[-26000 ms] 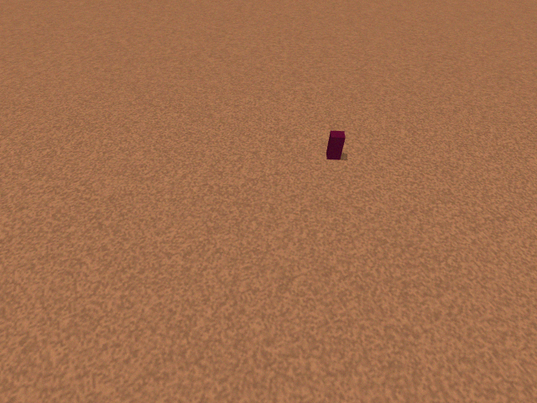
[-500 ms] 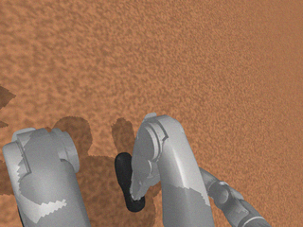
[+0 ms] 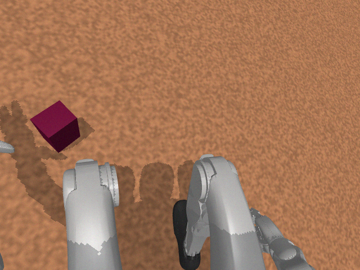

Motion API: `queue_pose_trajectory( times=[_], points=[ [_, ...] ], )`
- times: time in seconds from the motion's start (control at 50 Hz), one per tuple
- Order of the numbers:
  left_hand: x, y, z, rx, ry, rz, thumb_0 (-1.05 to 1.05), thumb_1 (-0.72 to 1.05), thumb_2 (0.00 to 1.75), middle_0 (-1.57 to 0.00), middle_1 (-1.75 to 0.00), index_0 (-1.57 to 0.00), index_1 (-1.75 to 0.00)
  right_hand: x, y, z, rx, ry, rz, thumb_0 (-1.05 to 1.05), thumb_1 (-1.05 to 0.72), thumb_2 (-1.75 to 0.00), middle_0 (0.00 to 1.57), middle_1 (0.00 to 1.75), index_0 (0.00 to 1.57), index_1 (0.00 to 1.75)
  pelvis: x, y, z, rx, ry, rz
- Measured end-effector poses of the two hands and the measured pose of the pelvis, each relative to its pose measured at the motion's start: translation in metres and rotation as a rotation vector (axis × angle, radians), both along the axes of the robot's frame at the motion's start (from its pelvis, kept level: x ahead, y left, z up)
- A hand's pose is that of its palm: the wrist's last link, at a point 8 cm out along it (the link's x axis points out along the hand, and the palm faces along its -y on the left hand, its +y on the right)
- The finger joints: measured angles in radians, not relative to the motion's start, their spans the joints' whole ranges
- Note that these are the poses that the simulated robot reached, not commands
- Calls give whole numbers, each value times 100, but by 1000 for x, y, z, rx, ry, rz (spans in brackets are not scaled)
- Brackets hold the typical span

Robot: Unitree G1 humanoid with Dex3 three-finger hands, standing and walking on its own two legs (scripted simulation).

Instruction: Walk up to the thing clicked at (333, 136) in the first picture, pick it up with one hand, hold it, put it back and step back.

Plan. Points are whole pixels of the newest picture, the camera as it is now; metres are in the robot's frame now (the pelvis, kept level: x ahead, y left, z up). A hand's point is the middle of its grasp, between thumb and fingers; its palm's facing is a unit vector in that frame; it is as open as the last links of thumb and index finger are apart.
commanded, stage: home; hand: left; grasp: from the side
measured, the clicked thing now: (58, 129) +0.43 +0.27 -0.25
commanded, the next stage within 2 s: none
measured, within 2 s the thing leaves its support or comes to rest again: neither
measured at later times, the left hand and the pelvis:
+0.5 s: hand out of the picture +0.27 +0.30 +0.10, palm faces +0.27 -0.85 -0.46, open 17.6 cm; pelvis +0.02 -0.02 +0.19, yaw +9 degrees
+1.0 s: hand out of the picture +0.24 +0.23 +0.30, palm faces +0.30 -0.89 -0.34, open 17.6 cm; pelvis +0.09 +0.00 +0.37, yaw +11 degrees
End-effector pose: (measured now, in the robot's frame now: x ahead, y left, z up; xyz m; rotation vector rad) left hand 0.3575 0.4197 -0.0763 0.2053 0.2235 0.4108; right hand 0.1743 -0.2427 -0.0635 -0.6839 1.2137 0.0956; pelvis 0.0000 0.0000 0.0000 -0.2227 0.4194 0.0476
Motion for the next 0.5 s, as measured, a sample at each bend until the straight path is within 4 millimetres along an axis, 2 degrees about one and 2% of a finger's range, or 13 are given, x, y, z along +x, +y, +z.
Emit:
queue_pose_trajectory(
  times=[0.12, 0.18, 0.24, 0.34, 0.5],
  points=[
    [-24, 14, 56, 126, 130, 43, -2, -55, 4, -6, -4, -6, -5, -12, -8, -1, 77, 25, -135, 1, -91, -90, 20, 30, 21, 30, 2, -4, 23, 40, 77, 19],
    [-42, 7, 81, 161, 208, 47, -2, -55, 5, -6, -5, -6, -5, -15, -9, 3, 116, 36, -191, 1, -91, -90, 20, 30, 21, 30, 3, -6, 41, 62, 110, 27],
    [-62, -11, 101, 169, 289, 36, -2, -54, 5, -5, -5, -5, -5, -12, -8, 15, 151, 33, -223, 1, -91, -90, 20, 30, 21, 30, 4, -9, 64, 82, 135, 32],
    [-91, -45, 136, 138, 399, 28, -1, -55, 5, -6, -5, -6, -5, 9, -4, 54, 189, -28, -233, 1, -90, -90, 20, 30, 20, 30, 7, -16, 110, 111, 152, 45],
    [-117, -80, 208, 67, 487, 82, -1, -57, 3, -6, -5, -6, -5, 63, 0, 145, 214, -222, -207, 1, -90, -90, 20, 30, 20, 30, 25, -24, 189, 143, 119, 72]
  ],
)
